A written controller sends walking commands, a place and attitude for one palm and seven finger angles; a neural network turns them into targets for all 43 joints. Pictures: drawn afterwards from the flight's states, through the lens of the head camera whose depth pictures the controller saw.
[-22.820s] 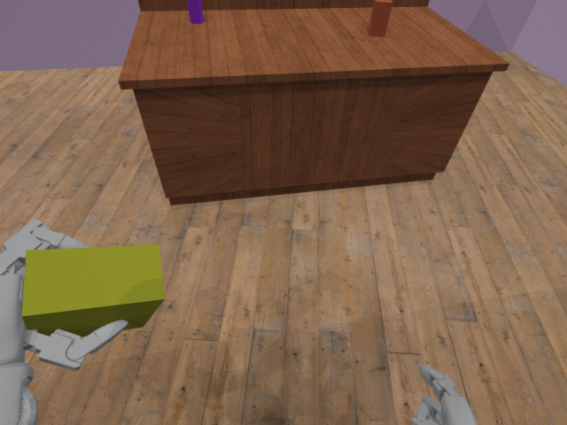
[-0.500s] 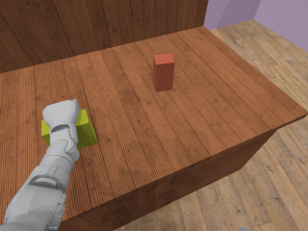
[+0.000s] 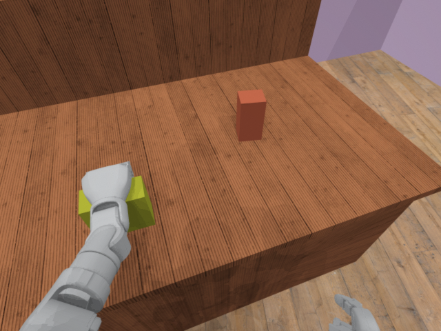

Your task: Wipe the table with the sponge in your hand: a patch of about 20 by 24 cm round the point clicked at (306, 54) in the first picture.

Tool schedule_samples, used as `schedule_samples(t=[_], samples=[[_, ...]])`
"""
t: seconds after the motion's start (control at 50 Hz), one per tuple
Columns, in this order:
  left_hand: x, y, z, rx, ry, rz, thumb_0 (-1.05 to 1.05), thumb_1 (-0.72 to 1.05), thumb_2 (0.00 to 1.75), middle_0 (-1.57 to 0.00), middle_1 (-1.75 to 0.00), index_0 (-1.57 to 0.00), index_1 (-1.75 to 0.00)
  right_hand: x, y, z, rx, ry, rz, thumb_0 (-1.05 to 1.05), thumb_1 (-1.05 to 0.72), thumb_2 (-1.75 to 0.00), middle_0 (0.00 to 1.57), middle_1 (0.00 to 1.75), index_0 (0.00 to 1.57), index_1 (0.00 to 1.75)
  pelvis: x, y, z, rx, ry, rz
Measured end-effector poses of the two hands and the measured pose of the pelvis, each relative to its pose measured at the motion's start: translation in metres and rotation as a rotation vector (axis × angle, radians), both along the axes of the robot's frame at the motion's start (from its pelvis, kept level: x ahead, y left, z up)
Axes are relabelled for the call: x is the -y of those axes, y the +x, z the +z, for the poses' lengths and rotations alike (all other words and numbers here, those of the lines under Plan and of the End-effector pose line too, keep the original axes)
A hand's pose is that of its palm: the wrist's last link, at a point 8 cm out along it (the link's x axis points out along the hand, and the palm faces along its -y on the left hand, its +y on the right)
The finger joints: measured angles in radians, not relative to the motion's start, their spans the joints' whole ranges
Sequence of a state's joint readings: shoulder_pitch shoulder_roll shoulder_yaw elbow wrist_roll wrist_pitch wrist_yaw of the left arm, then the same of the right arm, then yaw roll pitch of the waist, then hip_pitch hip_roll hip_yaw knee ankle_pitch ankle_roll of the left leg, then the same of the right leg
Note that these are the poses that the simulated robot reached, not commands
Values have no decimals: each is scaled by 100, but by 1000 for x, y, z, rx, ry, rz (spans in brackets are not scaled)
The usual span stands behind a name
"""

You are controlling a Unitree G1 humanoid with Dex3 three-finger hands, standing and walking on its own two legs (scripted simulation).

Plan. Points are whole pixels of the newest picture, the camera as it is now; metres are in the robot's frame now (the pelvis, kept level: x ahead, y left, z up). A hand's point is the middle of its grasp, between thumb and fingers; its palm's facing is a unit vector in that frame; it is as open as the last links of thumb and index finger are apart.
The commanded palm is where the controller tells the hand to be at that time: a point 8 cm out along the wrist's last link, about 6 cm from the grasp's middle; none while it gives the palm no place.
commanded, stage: wipe back along the middle lane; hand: left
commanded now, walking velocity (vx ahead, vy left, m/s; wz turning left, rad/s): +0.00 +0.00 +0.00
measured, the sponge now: (122, 212) +0.36 +0.25 -0.04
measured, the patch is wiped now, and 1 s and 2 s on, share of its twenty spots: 0.60 0.70 0.80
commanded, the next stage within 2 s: slide across to the third lane in 0.88 s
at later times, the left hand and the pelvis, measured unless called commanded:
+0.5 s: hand (121, 215) +0.32 +0.23 +0.02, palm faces -0.03 -0.04 -1.00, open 10.1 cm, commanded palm +0.28 +0.21 +0.05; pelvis +0.00 +0.00 +0.00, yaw +0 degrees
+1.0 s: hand (123, 237) +0.28 +0.21 +0.02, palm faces -0.02 -0.07 -1.00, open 10.1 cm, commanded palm +0.24 +0.20 +0.06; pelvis +0.00 -0.02 +0.00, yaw -1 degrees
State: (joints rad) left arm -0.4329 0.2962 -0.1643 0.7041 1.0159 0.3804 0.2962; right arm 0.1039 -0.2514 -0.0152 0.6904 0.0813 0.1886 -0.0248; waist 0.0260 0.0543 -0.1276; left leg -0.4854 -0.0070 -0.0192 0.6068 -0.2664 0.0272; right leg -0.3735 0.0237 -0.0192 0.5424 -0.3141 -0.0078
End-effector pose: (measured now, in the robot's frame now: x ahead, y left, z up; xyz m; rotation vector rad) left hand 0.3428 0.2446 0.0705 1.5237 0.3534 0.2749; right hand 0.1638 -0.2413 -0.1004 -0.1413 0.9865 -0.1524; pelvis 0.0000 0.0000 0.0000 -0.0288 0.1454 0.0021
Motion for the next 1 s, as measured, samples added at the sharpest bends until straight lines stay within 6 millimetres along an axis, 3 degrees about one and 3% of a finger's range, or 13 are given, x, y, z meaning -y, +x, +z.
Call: schedule_samples(t=[0.3, 1.0], samples=[[13, -21, -1, 14, 5, -10, -1, -48, 106, -70, -138, -70, -140, -19, 10, -1, 24, 39, 45, 1, -90, -90, 20, 29, 20, 30, -2, -3, -1, 23, 4, 5], [39, -85, 1, 24, -38, -12, 1, -48, 106, -68, -139, -70, -138, -10, 62, 29, 206, 63, 106, 1, -91, -90, 20, 29, 20, 30, 15, 3, 2, 90, 22, -11]])
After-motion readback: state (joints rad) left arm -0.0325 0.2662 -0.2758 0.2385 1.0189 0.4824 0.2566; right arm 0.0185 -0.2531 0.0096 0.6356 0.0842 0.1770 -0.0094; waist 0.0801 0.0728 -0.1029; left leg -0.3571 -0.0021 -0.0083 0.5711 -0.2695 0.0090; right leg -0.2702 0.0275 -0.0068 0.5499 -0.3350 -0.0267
